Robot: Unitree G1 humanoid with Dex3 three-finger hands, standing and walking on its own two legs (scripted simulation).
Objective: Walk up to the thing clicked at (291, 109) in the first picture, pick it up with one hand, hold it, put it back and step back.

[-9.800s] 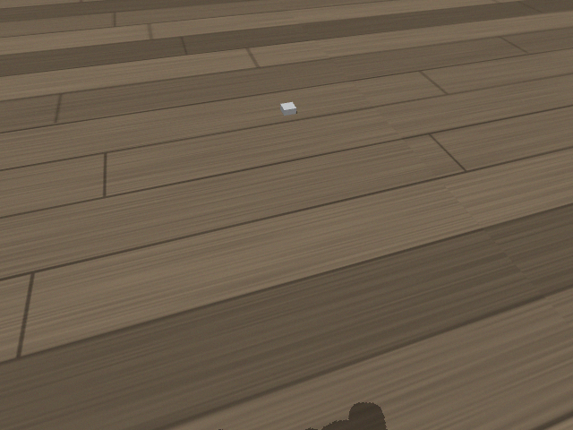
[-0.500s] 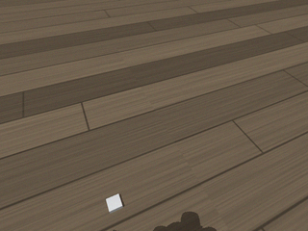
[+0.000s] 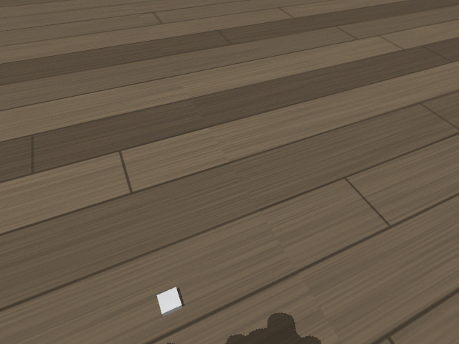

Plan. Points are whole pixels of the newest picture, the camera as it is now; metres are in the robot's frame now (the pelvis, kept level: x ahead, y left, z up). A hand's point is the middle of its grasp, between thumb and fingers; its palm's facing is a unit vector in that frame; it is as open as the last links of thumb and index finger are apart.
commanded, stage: rise first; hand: left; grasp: from above
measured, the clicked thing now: (169, 301) +0.41 +0.23 -0.76
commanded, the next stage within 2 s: none
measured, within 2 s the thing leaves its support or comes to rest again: neither
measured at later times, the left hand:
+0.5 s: hand out of the picture +0.15 +0.25 -0.19, palm faces -0.08 -0.91 -0.40, open 11.7 cm
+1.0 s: hand out of the picture +0.12 +0.27 -0.26, palm faces -0.19 -0.83 -0.53, open 14.2 cm
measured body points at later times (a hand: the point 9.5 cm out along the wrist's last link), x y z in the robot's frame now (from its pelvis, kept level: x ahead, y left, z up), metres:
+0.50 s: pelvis -0.01 +0.00 -0.04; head +0.06 +0.01 +0.41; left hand +0.15 +0.30 -0.17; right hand +0.09 -0.26 -0.15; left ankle +0.01 +0.12 -0.75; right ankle -0.03 -0.13 -0.75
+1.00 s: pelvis -0.02 +0.00 -0.12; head +0.10 +0.01 +0.32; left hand +0.13 +0.31 -0.23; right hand +0.16 -0.25 -0.21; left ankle +0.01 +0.12 -0.75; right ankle -0.03 -0.13 -0.75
